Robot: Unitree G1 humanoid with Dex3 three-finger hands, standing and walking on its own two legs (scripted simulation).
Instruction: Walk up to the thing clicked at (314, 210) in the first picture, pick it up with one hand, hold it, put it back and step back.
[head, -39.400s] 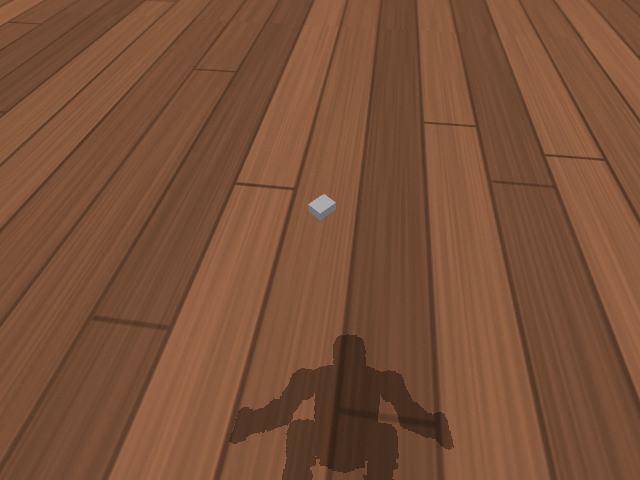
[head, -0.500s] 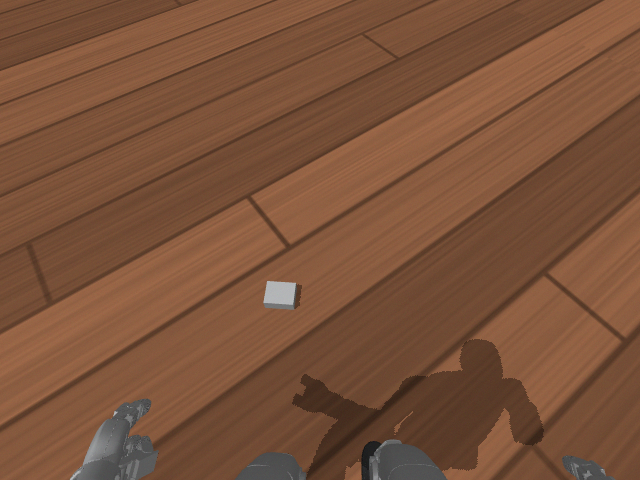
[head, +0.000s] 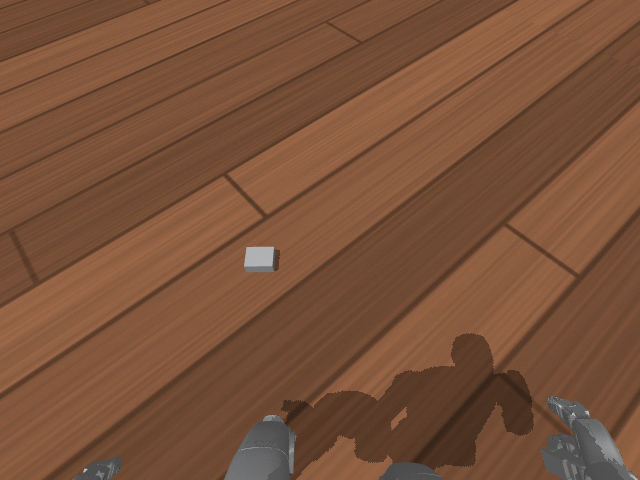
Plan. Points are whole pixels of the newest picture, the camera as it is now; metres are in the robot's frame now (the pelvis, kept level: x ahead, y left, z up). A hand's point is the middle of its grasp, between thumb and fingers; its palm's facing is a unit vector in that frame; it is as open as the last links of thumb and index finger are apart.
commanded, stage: step back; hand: left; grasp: from above
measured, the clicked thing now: (260, 259) +0.78 +0.29 -0.73
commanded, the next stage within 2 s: stand in 1.86 s
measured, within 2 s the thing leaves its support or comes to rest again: neither
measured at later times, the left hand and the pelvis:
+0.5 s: hand out of the picture -0.05 +0.23 -0.13, palm faces +0.10 -0.94 -0.34, open 7.3 cm; pelvis -0.15 -0.04 +0.01, yaw +7 degrees
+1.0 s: hand out of the picture -0.24 +0.22 -0.12, palm faces +0.12 -0.88 -0.45, open 7.3 cm; pelvis -0.27 -0.07 +0.01, yaw +7 degrees
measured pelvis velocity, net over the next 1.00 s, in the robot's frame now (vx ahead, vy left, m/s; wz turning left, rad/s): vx -0.27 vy -0.07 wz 0.12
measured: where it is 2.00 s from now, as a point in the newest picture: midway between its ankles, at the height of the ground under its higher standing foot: outside the picture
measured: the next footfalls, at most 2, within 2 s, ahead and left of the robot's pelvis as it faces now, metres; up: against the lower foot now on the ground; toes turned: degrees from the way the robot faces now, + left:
left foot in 0.36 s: -0.10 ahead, +0.08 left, +0.00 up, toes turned +5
right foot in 0.68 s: -0.21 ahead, -0.20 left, +0.00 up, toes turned +5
